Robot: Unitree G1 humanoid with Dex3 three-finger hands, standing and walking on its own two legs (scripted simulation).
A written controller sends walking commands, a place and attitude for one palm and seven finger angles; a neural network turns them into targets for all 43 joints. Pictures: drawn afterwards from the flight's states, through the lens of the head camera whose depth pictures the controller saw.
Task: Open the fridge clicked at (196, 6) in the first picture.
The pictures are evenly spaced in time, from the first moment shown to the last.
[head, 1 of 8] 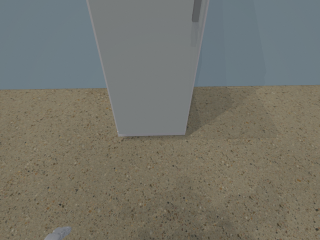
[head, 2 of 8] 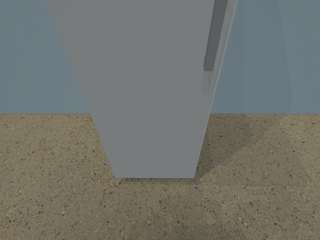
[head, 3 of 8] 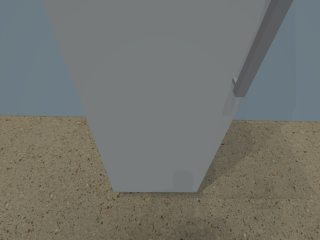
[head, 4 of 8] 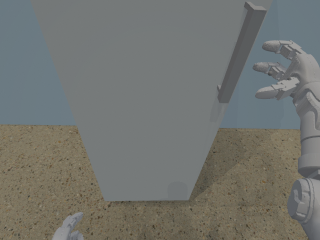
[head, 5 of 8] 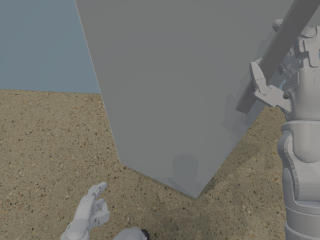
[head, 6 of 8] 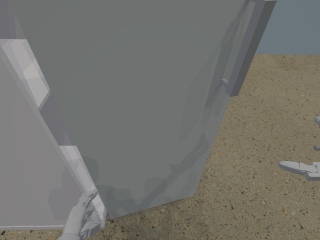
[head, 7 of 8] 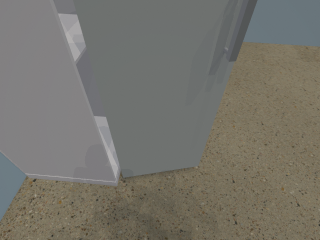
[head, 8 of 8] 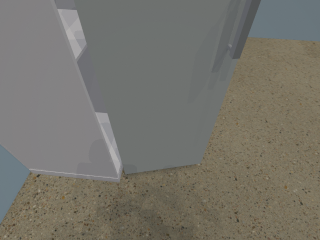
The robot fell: no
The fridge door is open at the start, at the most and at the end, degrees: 0 83 75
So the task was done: yes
